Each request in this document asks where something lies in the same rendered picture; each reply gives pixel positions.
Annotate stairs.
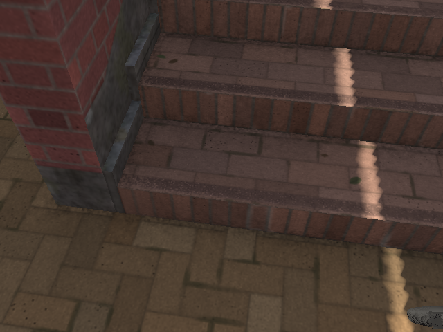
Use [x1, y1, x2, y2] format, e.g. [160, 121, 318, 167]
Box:
[117, 0, 443, 255]

